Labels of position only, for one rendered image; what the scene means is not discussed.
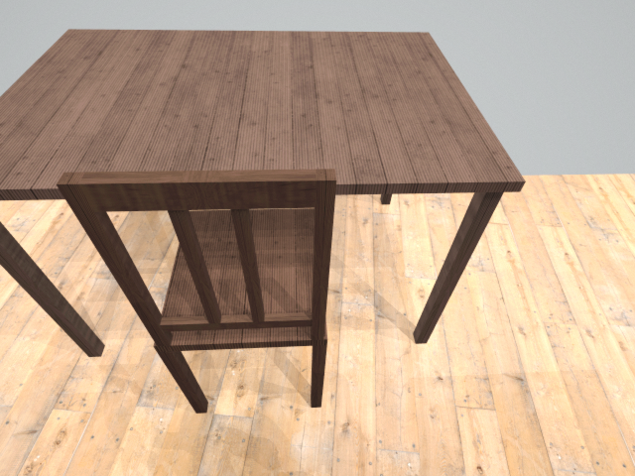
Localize chair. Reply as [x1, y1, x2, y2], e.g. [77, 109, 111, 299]
[57, 169, 336, 414]

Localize table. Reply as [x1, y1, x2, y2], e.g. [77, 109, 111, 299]
[0, 29, 525, 357]

